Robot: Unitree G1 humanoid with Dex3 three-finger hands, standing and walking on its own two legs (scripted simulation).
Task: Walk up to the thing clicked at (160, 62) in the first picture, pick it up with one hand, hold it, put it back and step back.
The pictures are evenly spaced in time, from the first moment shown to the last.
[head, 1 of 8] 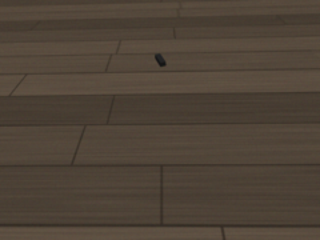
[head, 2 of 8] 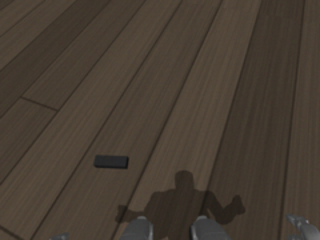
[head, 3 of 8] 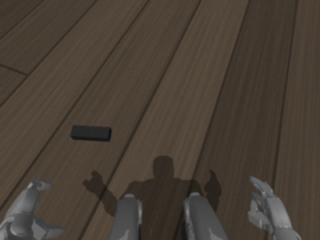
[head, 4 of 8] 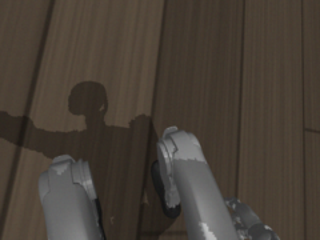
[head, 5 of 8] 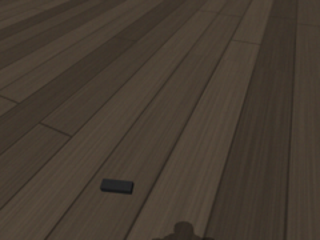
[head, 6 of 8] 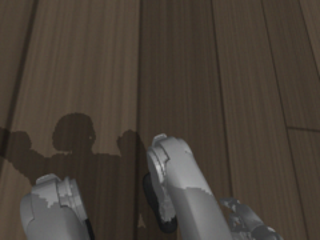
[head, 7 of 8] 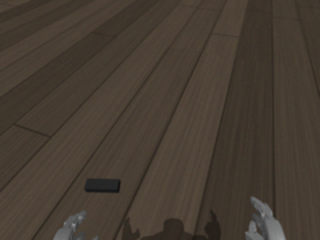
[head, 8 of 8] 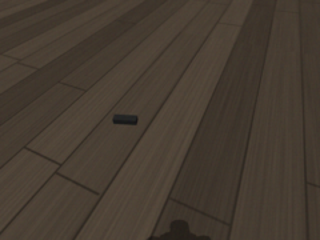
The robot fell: no
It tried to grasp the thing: no
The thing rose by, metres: 0.00
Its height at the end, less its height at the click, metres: +0.00
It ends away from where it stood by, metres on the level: 0.00
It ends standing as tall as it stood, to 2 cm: yes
